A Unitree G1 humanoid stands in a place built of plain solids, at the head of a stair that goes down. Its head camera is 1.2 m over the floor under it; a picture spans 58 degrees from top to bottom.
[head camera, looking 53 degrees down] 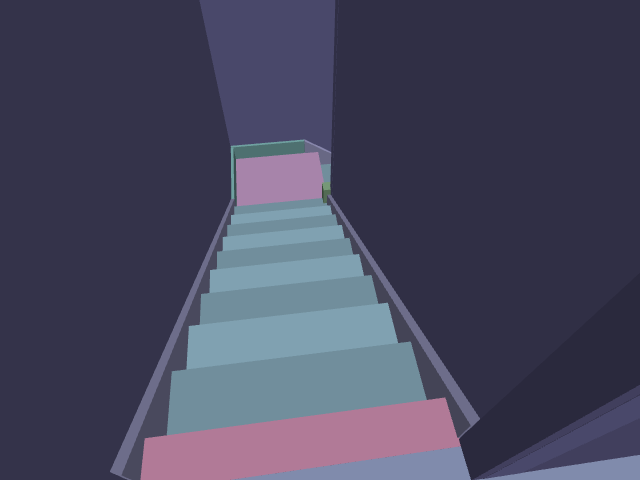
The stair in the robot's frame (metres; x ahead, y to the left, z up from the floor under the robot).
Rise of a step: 0.18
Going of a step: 0.25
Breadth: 0.80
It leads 8 degrees to the left of straight ahead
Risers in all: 10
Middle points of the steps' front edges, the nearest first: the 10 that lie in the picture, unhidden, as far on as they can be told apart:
0.31 0.06 0.00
0.56 0.09 -0.19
0.81 0.12 -0.37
1.05 0.15 -0.54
1.30 0.18 -0.72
1.55 0.22 -0.90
1.80 0.25 -1.08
2.04 0.28 -1.26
2.29 0.31 -1.44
2.53 0.36 -1.62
